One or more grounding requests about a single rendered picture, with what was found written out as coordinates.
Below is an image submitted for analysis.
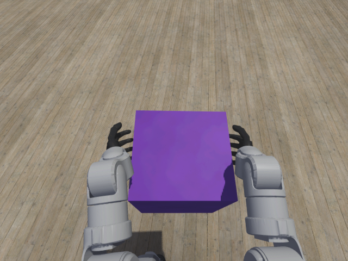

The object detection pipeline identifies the left robot forearm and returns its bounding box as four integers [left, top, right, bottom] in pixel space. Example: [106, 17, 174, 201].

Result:
[82, 146, 134, 261]

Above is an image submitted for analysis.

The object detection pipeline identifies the right robot hand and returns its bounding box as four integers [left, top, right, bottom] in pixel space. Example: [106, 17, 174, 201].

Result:
[229, 125, 253, 165]

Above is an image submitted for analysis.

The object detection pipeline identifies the right robot upper arm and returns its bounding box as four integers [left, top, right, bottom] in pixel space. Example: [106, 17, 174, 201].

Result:
[244, 246, 303, 261]

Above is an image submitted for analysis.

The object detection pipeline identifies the carton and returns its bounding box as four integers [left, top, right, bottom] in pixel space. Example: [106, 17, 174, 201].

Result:
[128, 110, 238, 213]

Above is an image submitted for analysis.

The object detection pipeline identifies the right robot forearm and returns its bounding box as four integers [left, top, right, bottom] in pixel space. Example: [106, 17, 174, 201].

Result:
[235, 146, 306, 261]

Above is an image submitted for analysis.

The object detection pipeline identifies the left robot hand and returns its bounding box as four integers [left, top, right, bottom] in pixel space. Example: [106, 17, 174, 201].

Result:
[106, 122, 133, 160]

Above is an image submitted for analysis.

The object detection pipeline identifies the left robot shin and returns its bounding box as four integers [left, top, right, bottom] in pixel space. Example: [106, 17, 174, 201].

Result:
[145, 251, 159, 258]

